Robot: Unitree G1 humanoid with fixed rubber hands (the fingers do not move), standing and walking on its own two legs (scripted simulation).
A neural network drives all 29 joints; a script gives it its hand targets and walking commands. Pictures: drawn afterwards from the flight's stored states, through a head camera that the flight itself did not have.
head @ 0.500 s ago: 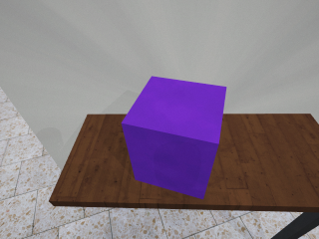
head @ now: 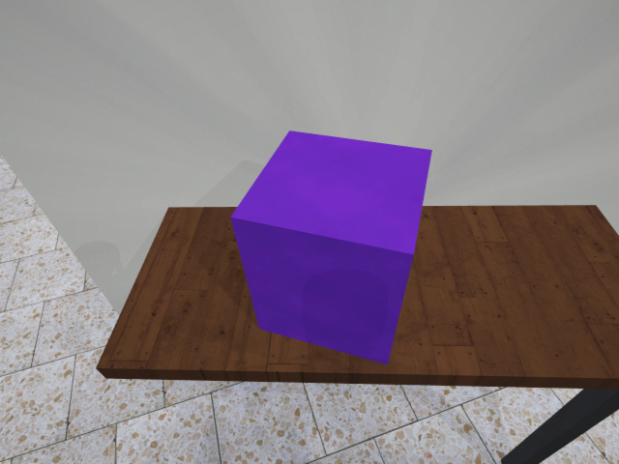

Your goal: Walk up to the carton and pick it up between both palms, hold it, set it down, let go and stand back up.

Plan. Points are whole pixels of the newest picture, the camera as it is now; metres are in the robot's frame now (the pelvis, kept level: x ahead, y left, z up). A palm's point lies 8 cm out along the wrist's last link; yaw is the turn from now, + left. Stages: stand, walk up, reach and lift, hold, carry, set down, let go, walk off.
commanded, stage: stand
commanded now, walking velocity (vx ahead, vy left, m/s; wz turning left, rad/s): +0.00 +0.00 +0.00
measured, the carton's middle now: (338, 247) +0.43 -0.01 +0.06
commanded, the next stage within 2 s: none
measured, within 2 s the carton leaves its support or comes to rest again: neither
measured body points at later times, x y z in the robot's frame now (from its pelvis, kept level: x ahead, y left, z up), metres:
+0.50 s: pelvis +0.01 -0.01 +0.00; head +0.01 -0.02 +0.45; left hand +0.08 +0.25 -0.12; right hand +0.07 -0.27 -0.13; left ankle +0.02 +0.12 -0.74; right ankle +0.05 -0.13 -0.74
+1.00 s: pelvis +0.02 -0.01 +0.00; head +0.01 -0.02 +0.45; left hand +0.07 +0.25 -0.12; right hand +0.06 -0.27 -0.13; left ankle +0.02 +0.12 -0.74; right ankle +0.05 -0.13 -0.74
